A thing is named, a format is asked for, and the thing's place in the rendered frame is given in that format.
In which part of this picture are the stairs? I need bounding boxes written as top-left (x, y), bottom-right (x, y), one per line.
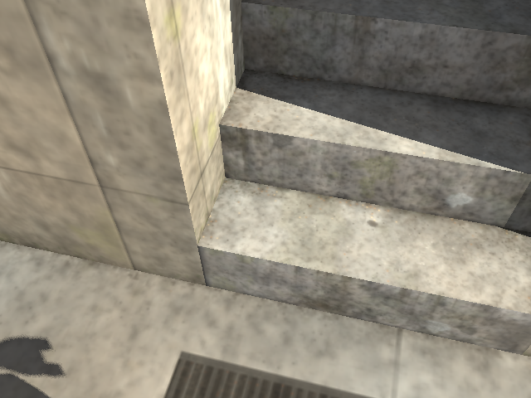
top-left (197, 0), bottom-right (531, 355)

